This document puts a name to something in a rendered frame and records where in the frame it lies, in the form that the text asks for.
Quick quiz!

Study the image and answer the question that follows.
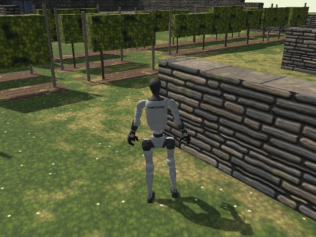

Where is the robot left hand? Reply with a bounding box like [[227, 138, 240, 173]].
[[127, 135, 138, 146]]

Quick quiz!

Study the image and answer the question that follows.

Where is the humanoid robot head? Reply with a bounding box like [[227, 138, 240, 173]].
[[148, 78, 164, 101]]

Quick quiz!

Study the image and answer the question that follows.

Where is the left robot forearm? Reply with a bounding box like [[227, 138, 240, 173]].
[[129, 120, 138, 137]]

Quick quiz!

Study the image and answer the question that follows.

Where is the humanoid robot torso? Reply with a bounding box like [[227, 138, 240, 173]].
[[145, 98, 168, 148]]

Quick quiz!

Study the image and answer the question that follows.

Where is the robot left upper arm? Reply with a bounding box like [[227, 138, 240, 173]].
[[133, 100, 146, 126]]

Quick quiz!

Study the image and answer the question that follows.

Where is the right robot forearm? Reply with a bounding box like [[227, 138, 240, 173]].
[[177, 118, 189, 136]]

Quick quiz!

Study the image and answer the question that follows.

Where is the robot right hand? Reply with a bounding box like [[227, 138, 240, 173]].
[[180, 134, 191, 146]]

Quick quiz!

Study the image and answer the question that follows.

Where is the robot right upper arm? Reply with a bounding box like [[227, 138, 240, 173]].
[[166, 99, 182, 125]]

